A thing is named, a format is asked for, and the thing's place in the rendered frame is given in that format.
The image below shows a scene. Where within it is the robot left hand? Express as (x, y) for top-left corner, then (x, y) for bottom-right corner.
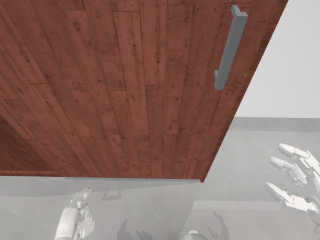
(55, 187), (95, 240)

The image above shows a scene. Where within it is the right robot shin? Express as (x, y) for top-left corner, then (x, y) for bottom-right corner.
(188, 230), (198, 234)

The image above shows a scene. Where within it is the handle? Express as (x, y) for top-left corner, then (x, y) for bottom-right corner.
(214, 5), (248, 90)

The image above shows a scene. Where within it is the wardrobe door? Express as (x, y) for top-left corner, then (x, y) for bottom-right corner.
(0, 0), (278, 180)
(0, 114), (55, 171)

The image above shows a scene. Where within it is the robot right hand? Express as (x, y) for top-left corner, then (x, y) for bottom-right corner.
(264, 143), (320, 225)

